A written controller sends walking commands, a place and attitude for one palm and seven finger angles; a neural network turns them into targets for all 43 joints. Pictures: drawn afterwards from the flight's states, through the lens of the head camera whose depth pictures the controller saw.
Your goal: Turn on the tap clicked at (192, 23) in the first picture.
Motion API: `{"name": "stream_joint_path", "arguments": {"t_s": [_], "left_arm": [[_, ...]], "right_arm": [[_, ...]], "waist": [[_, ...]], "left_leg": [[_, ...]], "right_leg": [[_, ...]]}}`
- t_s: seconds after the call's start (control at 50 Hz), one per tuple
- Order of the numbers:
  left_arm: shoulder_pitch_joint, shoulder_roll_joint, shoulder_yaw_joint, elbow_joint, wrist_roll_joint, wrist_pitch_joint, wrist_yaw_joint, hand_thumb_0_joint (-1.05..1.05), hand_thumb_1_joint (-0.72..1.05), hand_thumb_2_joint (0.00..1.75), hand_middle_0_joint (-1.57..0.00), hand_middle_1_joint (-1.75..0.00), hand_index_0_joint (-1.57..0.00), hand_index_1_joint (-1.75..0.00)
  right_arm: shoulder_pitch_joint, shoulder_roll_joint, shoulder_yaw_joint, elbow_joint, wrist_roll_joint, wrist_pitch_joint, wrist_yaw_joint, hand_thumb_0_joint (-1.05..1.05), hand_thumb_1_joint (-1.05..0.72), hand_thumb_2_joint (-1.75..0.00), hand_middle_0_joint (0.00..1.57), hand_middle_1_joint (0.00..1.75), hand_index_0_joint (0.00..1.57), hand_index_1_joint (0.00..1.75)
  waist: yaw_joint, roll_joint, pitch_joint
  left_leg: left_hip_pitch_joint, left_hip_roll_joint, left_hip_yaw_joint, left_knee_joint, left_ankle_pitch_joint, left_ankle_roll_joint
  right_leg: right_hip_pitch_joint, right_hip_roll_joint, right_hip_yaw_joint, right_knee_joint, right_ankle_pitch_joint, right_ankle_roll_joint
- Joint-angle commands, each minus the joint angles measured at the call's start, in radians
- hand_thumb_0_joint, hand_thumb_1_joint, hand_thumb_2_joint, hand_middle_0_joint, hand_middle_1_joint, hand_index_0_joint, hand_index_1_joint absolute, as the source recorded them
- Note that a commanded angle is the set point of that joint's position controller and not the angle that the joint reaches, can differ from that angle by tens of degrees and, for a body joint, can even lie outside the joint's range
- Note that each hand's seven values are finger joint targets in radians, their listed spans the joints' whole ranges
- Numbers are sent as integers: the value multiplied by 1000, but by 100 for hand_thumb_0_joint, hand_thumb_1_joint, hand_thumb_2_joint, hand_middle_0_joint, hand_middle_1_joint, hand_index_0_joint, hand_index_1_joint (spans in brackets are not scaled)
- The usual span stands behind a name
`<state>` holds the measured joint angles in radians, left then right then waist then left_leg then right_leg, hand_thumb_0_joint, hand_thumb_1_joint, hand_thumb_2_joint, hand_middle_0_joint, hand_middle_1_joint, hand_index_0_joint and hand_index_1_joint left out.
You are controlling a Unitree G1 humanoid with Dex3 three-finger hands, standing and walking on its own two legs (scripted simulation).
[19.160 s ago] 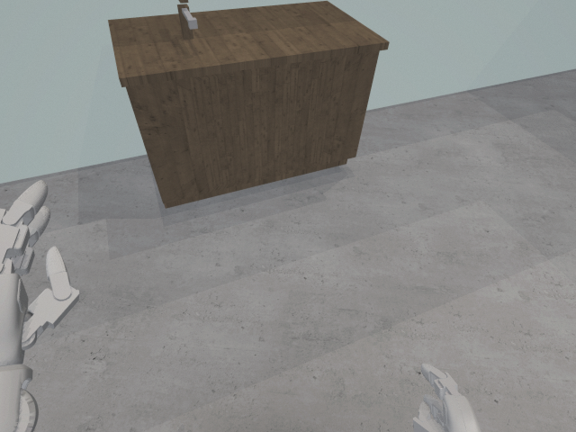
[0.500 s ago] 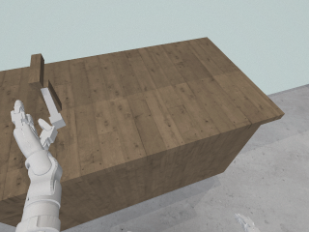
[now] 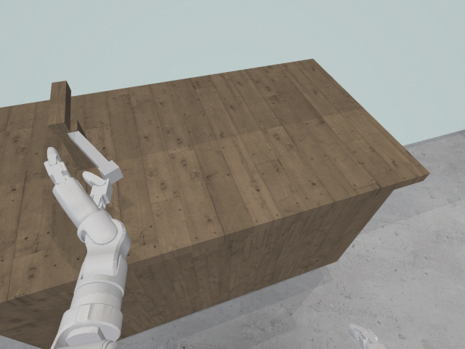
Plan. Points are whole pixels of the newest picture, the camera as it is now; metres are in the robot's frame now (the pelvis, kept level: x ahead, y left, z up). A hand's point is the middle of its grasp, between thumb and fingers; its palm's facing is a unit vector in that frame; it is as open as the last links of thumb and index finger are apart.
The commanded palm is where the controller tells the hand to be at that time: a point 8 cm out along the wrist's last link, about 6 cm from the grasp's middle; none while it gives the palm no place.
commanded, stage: push the lever round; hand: left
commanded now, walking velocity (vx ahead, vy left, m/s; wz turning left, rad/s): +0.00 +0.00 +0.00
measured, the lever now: (110, 172) +0.40 +0.24 +0.08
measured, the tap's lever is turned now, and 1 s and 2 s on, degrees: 27 59 86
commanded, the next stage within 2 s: lift the hand up off the lever in 1.62 s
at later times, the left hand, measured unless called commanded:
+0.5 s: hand (129, 170) +0.41 +0.21 +0.07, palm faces +0.79 -0.61 -0.06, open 7.8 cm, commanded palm +0.36 +0.22 +0.07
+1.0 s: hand (144, 156) +0.46 +0.19 +0.06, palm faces +0.85 -0.52 -0.11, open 7.8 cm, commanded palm +0.41 +0.20 +0.07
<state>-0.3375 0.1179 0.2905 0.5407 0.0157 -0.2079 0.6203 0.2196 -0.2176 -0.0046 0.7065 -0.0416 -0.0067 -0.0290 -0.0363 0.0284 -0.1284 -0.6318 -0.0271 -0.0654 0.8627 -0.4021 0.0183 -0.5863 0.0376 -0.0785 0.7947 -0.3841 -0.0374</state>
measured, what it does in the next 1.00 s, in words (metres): stands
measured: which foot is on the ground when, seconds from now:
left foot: down 0.00-1.00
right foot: down 0.00-1.00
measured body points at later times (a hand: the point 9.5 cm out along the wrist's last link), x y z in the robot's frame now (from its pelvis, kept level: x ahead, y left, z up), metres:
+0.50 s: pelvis +0.00 -0.01 +0.00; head +0.03 +0.00 +0.44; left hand +0.37 +0.24 +0.08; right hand +0.10 -0.26 -0.13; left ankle +0.01 +0.10 -0.70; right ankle +0.01 -0.10 -0.70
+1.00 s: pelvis +0.01 -0.02 -0.01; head +0.06 -0.02 +0.44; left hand +0.41 +0.22 +0.07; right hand +0.06 -0.27 -0.14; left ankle +0.01 +0.10 -0.70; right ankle +0.01 -0.10 -0.70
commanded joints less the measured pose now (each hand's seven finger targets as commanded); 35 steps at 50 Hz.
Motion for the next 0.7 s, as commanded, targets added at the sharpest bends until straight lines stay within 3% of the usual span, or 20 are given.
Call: {"name": "stream_joint_path", "arguments": {"t_s": [0.0, 0.02, 0.04, 0.06, 0.1, 0.12, 0.16, 0.2, 0.22, 0.24, 0.3, 0.32, 0.38, 0.42, 0.46, 0.5, 0.52, 0.56, 0.62, 0.68], "left_arm": [[-375, 150, -3, -195, 46, -62, 44, 0, 90, 90, -15, -15, -15, -15], [-380, 175, 24, -195, 53, -61, 53, 0, 90, 90, -15, -15, -15, -15], [-406, 126, -22, -194, 56, -58, 56, 0, 90, 90, -15, -15, -15, -15], [-411, 132, -9, -171, 55, -56, 65, 0, 90, 90, -15, -15, -15, -15], [-440, 127, -13, -154, 59, -53, 79, 0, 90, 90, -15, -15, -15, -15], [-428, 154, 25, -141, 61, -51, 89, 0, 90, 90, -15, -15, -15, -15], [-445, 116, -7, -138, 64, -54, 100, 0, 90, 90, -15, -15, -15, -15], [-471, 103, -21, -117, 71, -52, 111, 0, 90, 90, -15, -15, -15, -15], [-489, 128, 9, -97, 78, -50, 121, 0, 90, 90, -15, -15, -15, -15], [-535, 102, -21, -117, 80, -57, 125, 0, 90, 90, -15, -15, -15, -15], [-550, 90, -19, -62, 84, -59, 145, 0, 90, 90, -15, -15, -15, -15], [-563, 127, 19, -47, 90, -58, 155, 0, 90, 90, -15, -15, -15, -15], [-611, 85, -13, -17, 96, -61, 172, 0, 90, 90, -15, -15, -15, -15], [-624, 122, 33, -8, 106, -64, 191, 0, 90, 90, -15, -15, -15, -15], [-645, 75, -6, 31, 109, -58, 200, 0, 90, 90, -15, -15, -15, -15], [-685, 102, 21, 55, 112, -55, 216, 0, 90, 90, -15, -15, -15, -15], [-663, 145, 75, 81, 118, -52, 226, 0, 90, 90, -15, -15, -15, -15], [-718, 109, 38, 97, 125, -51, 233, 0, 90, 90, -15, -15, -15, -15], [-722, 158, 99, 119, 139, -57, 257, 0, 90, 90, -15, -15, -15, -15], [-757, 114, 63, 134, 147, -55, 266, 0, 90, 90, -15, -15, -15, -15]], "right_arm": [[-37, -141, -54, -109, -10, -33, 0, 0, -90, -90, 20, 30, 20, 30], [-35, -143, -55, -104, -12, -29, -1, 0, -90, -90, 20, 30, 20, 30], [-39, -136, -53, -108, -12, -27, 3, 0, -90, -90, 20, 30, 20, 30], [-35, -136, -54, -103, -13, -27, 4, 0, -90, -90, 20, 30, 20, 30], [-40, -136, -53, -103, -15, -23, 6, 0, -90, -90, 20, 30, 20, 30], [-36, -138, -56, -97, -17, -20, 5, 0, -90, -90, 20, 30, 20, 30], [-33, -132, -56, -101, -19, -21, 11, 0, -90, -90, 20, 30, 20, 30], [-35, -132, -55, -95, -22, -21, 15, 0, -90, -90, 20, 30, 20, 30], [-35, -135, -56, -83, -21, -19, 13, 0, -90, -90, 20, 30, 20, 30], [-35, -130, -55, -86, -22, -19, 16, 0, -90, -90, 20, 30, 20, 30], [-29, -130, -59, -78, -29, -23, 21, 0, -90, -90, 20, 30, 20, 30], [-25, -134, -60, -68, -29, -20, 19, 0, -90, -90, 20, 30, 20, 30], [-20, -129, -61, -66, -35, -20, 28, 0, -90, -90, 20, 30, 20, 30], [-12, -132, -66, -56, -40, -19, 29, 0, -90, -90, 20, 30, 20, 30], [-10, -127, -64, -60, -42, -19, 37, 0, -90, -90, 20, 30, 20, 30], [0, -129, -63, -55, -46, -14, 40, 0, -90, -90, 20, 30, 20, 30], [4, -131, -67, -47, -48, -11, 38, 0, -90, -90, 20, 30, 20, 30], [9, -127, -65, -52, -50, -5, 44, 0, -90, -90, 20, 30, 20, 30], [28, -131, -72, -41, -58, -3, 50, 0, -90, -90, 20, 30, 20, 30], [42, -127, -72, -41, -63, 0, 62, 0, -90, -90, 20, 30, 20, 30]], "waist": [[-9, 12, -285], [3, 36, -287], [-12, 54, -288], [-12, 15, -280], [-17, 13, -274], [-5, 16, -273], [-12, 0, -295], [-19, 10, -285], [-21, 24, -262], [-30, 29, -274], [-37, -1, -289], [-29, 13, -278], [-45, 10, -293], [-34, 21, -321], [-48, -4, -309], [-54, -9, -315], [-37, 4, -316], [-59, 3, -316], [-49, 0, -351], [-67, 1, -368]], "left_leg": [[144, 10, -20, -109, 268, -22], [145, 12, -28, -115, 280, -30], [156, 11, -20, -110, 283, -28], [145, 12, -21, -109, 271, -25], [132, 11, -17, -109, 256, -23], [126, 10, -21, -112, 257, -24], [128, 9, -15, -106, 269, -21], [120, 9, -14, -104, 247, -19], [117, 12, -21, -110, 231, -22], [129, 12, -20, -108, 238, -23], [111, 8, -11, -95, 222, -13], [103, 9, -19, -102, 219, -19], [108, 8, -11, -95, 217, -15], [108, 8, -16, -92, 233, -20], [92, 6, -8, -86, 221, -13], [71, 2, 2, -81, 212, -7], [60, 2, -4, -84, 210, -9], [59, 3, 5, -79, 210, -5], [53, 3, 1, -69, 230, -5], [65, 4, 13, -54, 266, -3]], "right_leg": [[116, -11, 35, -98, 226, -4], [118, -10, 34, -94, 222, -8], [108, -13, 33, -92, 226, -6], [109, -12, 31, -97, 223, -5], [108, -13, 32, -101, 215, -4], [112, -11, 34, -101, 212, -5], [124, -14, 33, -97, 232, -4], [108, -15, 34, -100, 211, -3], [87, -13, 31, -103, 186, -5], [85, -15, 30, -100, 190, -5], [86, -15, 34, -104, 190, -1], [83, -15, 33, -103, 181, -4], [72, -15, 31, -102, 178, -1], [78, -14, 29, -93, 187, -4], [73, -17, 28, -95, 187, 1], [83, -21, 37, -102, 196, 5], [84, -18, 36, -99, 189, 2], [79, -23, 38, -99, 198, 7], [85, -19, 36, -88, 221, 7], [82, -21, 34, -82, 265, 10]]}}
